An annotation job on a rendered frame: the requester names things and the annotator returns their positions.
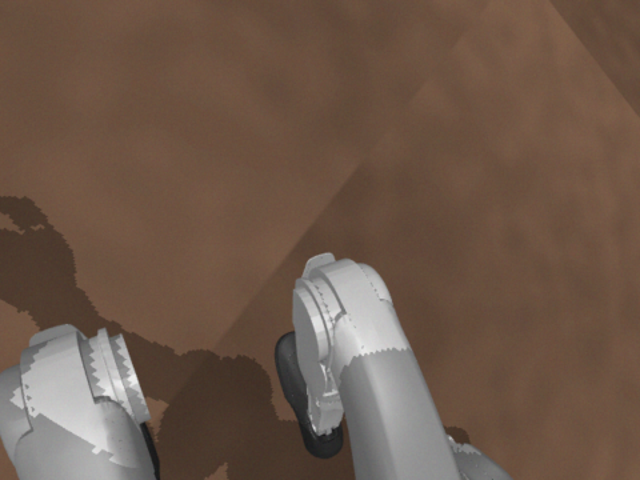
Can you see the right robot hand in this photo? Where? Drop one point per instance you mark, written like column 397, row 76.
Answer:
column 473, row 464

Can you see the right robot foot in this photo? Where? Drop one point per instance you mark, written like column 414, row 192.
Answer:
column 295, row 392

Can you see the left robot foot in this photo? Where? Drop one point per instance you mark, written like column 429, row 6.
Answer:
column 151, row 449

